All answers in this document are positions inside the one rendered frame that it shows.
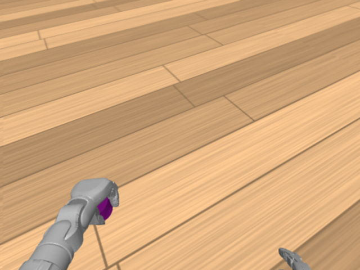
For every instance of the tin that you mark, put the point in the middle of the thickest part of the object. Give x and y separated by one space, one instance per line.
105 208

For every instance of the left robot arm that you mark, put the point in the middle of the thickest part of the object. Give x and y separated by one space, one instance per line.
63 238

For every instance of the right robot hand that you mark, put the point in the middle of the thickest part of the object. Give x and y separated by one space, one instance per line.
293 260

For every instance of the left robot hand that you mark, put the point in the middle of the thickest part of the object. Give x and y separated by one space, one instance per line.
97 189

